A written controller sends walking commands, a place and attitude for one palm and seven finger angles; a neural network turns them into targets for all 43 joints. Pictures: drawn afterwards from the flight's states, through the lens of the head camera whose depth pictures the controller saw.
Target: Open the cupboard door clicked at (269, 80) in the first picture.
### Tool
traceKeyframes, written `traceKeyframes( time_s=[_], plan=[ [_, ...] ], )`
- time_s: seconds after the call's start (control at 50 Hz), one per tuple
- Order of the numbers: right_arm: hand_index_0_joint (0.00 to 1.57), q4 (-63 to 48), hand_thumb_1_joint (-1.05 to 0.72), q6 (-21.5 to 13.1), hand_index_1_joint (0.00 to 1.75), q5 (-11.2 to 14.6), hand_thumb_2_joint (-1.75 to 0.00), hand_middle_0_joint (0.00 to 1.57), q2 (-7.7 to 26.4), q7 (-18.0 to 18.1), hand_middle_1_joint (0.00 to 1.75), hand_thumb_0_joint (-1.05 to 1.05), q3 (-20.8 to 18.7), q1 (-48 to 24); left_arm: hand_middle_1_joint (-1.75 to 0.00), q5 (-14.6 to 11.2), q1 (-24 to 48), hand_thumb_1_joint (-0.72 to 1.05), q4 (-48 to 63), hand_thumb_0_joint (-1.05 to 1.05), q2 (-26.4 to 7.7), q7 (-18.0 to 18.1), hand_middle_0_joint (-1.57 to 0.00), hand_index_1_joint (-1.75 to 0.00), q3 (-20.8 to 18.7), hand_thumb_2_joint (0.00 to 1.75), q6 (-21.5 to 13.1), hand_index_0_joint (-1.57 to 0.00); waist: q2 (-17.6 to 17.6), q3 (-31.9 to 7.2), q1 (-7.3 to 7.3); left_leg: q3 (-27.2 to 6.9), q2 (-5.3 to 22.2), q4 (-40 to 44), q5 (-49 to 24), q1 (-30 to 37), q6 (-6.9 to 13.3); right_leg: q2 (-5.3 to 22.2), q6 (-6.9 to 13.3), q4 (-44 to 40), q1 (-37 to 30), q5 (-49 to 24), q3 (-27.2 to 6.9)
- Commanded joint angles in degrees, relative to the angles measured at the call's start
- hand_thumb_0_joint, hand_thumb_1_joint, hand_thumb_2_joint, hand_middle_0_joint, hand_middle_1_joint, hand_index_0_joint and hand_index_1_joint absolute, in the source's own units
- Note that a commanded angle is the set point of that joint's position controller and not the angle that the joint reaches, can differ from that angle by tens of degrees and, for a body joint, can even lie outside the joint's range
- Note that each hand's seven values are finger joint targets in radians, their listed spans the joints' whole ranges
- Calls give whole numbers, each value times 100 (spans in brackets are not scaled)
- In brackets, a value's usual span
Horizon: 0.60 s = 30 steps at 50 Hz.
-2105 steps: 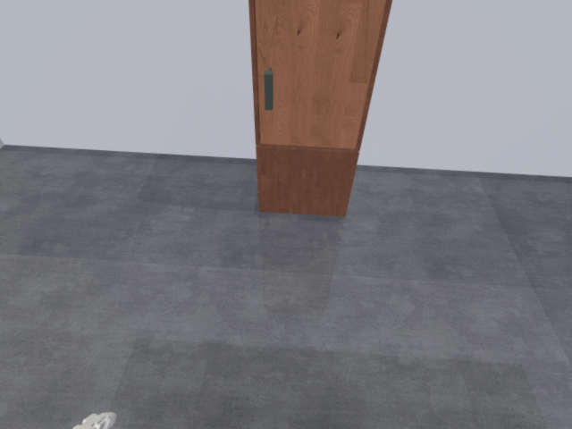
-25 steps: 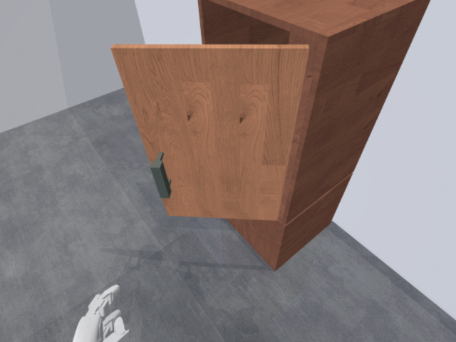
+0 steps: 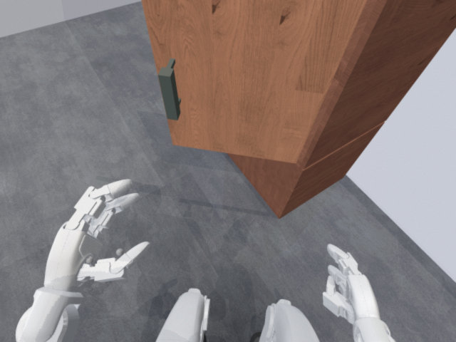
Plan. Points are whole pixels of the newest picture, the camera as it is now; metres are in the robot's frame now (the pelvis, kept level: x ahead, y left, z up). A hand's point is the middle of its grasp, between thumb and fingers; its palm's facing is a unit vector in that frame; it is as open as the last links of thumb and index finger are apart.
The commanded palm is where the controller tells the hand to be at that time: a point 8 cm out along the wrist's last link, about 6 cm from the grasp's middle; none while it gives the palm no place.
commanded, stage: raise the hand with hooked fingers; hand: left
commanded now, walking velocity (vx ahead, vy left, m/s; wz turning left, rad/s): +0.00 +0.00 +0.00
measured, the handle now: (172, 89) +0.62 +0.20 +0.02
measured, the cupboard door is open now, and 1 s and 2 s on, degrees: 48 48 48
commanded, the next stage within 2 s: move the hooked fingers beside the handle in 1.44 s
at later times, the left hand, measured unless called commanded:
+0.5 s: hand (105, 230) +0.27 +0.23 +0.04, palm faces -0.09 -0.99 -0.04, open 12.9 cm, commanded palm +0.25 +0.30 +0.05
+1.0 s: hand (78, 199) +0.31 +0.29 +0.04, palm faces -0.04 -1.00 -0.06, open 14.0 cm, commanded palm +0.29 +0.33 +0.05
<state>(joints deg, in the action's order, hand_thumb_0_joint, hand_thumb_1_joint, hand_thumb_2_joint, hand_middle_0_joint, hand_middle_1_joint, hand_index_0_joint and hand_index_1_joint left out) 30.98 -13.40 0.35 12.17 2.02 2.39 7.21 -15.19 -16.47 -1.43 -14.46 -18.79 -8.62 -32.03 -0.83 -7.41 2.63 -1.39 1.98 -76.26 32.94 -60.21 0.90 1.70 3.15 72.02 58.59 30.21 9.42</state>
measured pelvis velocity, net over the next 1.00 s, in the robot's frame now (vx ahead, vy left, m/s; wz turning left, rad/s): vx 0.02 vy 0.02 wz -0.03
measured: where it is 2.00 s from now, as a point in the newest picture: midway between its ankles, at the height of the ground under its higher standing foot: outside the picture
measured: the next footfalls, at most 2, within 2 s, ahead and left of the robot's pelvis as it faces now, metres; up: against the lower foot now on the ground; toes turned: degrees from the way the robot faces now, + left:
none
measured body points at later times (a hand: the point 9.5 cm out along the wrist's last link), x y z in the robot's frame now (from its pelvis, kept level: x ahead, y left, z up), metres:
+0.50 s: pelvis +0.01 +0.02 +0.01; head +0.10 +0.04 +0.45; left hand +0.27 +0.29 +0.04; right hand +0.18 -0.24 -0.06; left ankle +0.04 +0.11 -0.62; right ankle +0.05 -0.10 -0.62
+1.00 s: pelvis +0.02 +0.02 +0.01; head +0.12 +0.05 +0.44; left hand +0.31 +0.34 +0.05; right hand +0.18 -0.24 -0.07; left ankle +0.04 +0.11 -0.62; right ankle +0.05 -0.10 -0.62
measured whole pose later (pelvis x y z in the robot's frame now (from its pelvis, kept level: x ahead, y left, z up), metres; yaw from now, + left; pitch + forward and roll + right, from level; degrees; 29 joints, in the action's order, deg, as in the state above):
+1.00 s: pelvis +0.02 +0.02 +0.01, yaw -2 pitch +21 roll -4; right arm 31.6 -12.3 1.6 16.1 2.6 1.7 13.7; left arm -21.8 -0.4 -22.3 -24.7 -31.7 -25.8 -22.6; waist -0.4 -8.0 -1.2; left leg 0.7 2.1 -73.6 33.0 -61.3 2.7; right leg 1.3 1.2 68.6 60.1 28.9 7.2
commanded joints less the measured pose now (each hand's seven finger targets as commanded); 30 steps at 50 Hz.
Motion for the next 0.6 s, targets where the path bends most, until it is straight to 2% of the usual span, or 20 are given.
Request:
traceKeyframes(
  time_s=[0.0,0.02,0.04,0.06,0.08,0.1,0.12,0.14,0.18,0.2,0.24,0.28,0.36,0.4,0.44,0.46,0.48,0.5,0.54,0.58],
  plan=[
    [20,-839,-90,-171,30,238,-90,20,1092,217,30,0,-507,161,-81,-149,225,11,40,0,-774,-526,-26,-81,-469,56,960,-26,174,-1472,-349,-165,-244,1446,-794,676,80,-194,-222,-1502,-1181,-131,-827],
    [20,-944,-90,-120,30,252,-90,20,1075,222,30,0,-530,60,-82,-222,97,8,156,0,-955,-495,-26,-82,-780,55,1194,-26,219,-1718,-160,-159,-268,1577,-921,772,63,-167,-225,-1505,-1435,-252,-791],
    [20,-1042,-90,-86,30,259,-90,20,1023,219,30,0,-519,-3,-84,-312,41,6,285,0,-937,-433,-26,-84,-895,54,1360,-26,188,-1869,-67,-128,-292,1652,-1089,859,61,-148,-227,-1522,-1666,-412,-803],
    [20,-1082,-90,-67,30,251,-90,20,952,213,30,0,-527,-22,-86,-426,100,4,518,0,-995,-297,-26,-86,-1131,53,1415,-26,266,-2031,7,-134,-288,1699,-1245,921,53,-141,-239,-1506,-1824,-545,-771],
    [20,-1084,-90,-60,30,206,-90,20,878,209,30,0,-520,-52,-87,-529,-6,1,579,0,-1106,-171,-26,-87,-1395,52,1394,-26,135,-2124,166,-148,-283,1703,-1505,973,20,-170,-192,-1399,-2016,-794,-747],
    [20,-1070,-90,-78,30,193,-90,20,799,189,30,0,-521,33,-88,-555,1,-1,940,0,-1107,-15,-27,-88,-1474,51,1248,-27,-63,-2246,188,-124,-256,1717,-1768,1134,10,-152,-184,-1375,-2063,-1101,-745],
    [20,-1005,-90,-104,30,169,-90,20,741,158,30,0,-525,91,-90,-527,-24,-3,1100,0,-1068,146,-27,-90,-1484,50,1071,-27,-169,-2217,181,-137,-233,1768,-1880,1248,-16,-165,-166,-1318,-1968,-1191,-673],
    [20,-946,-90,-129,30,142,-90,20,706,137,30,0,-525,126,-92,-481,-2,-6,1165,0,-953,283,-27,-92,-1372,49,878,-27,-98,-2079,115,-144,-208,1774,-1886,1243,-19,-181,-165,-1289,-1838,-1170,-642],
    [20,-805,-90,-155,30,77,-90,20,755,109,30,0,-523,200,-94,-317,203,-10,992,0,-904,408,-27,-94,-1168,47,499,-27,-141,-1652,-65,-180,-181,1690,-1742,1096,-18,-220,-122,-1199,-1422,-954,-599],
    [20,-722,-90,-169,30,62,-90,20,807,93,30,0,-534,241,-96,-218,385,-13,864,0,-848,397,-27,-96,-1020,46,321,-27,-141,-1463,-217,-169,-166,1634,-1542,1050,-7,-215,-141,-1206,-1122,-743,-595],
    [20,-600,-90,-193,30,79,-90,20,948,98,30,0,-543,375,-99,-97,547,-17,321,0,-755,227,-28,-99,-769,44,97,-28,-78,-1077,-455,-187,-169,1548,-1042,835,14,-213,-155,-1235,-668,-277,-596],
    [20,-629,-90,-216,30,115,-90,20,1098,131,30,0,-539,445,-102,-121,816,-22,29,0,-715,-124,-28,-102,-523,42,78,-28,-137,-873,-574,-254,-173,1577,-772,787,21,-225,-118,-1203,-421,-115,-576],
    [20,-725,-90,-311,30,213,-90,20,1237,218,30,0,-600,557,-108,-381,934,-31,236,0,-1279,-575,-29,-108,-1067,38,263,-29,-349,-1711,-363,-253,-194,1702,-1045,1191,19,-190,-140,-1291,-889,-379,-650],
    [20,-760,-90,-309,30,199,-90,20,1228,214,30,0,-595,576,-111,-513,946,-36,537,0,-1582,-606,-29,-111,-1426,36,333,-29,-656,-2068,-202,-263,-191,1741,-1569,1496,-29,-212,-106,-1198,-1122,-765,-613],
    [20,-754,-90,-295,30,181,-90,20,1163,191,30,0,-592,551,-114,-587,783,-41,663,0,-1632,-478,-29,-114,-1647,34,334,-29,-719,-2126,-105,-282,-175,1778,-2038,1682,-79,-228,-101,-1160,-1240,-1061,-551],
    [20,-757,-90,-278,30,164,-90,20,1119,175,30,0,-592,548,-115,-600,750,-43,666,0,-1585,-389,-29,-115,-1687,33,328,-29,-678,-2086,-105,-265,-169,1763,-2171,1689,-84,-234,-111,-1146,-1245,-1159,-528],
    [20,-715,-90,-248,30,137,-90,20,1112,159,30,0,-589,572,-117,-605,737,-45,526,0,-1677,-331,-30,-117,-1821,32,339,-30,-665,-2042,-80,-290,-162,1717,-2339,1651,-120,-271,-81,-1069,-1237,-1260,-492],
    [20,-717,-90,-203,30,137,-90,20,1092,134,30,0,-578,541,-118,-585,746,-48,323,0,-1450,-311,-30,-118,-1673,31,364,-30,-548,-1824,-173,-251,-162,1703,-2234,1566,-108,-268,-111,-1097,-1117,-1227,-476],
    [20,-693,-90,-155,30,136,-90,20,1118,106,30,0,-564,512,-120,-534,910,-50,-68,0,-1366,-304,-30,-120,-1595,30,400,-30,-483,-1461,-284,-235,-170,1686,-1716,1264,-86,-257,-135,-1157,-930,-899,-485],
    [20,-715,-90,-113,30,150,-90,20,1188,114,30,0,-534,557,-120,-491,1124,-50,-498,0,-1293,-467,-30,-120,-1433,30,504,-30,-465,-1181,-384,-247,-179,1683,-1477,1087,-73,-282,-110,-1165,-758,-742,-482]
  ],
)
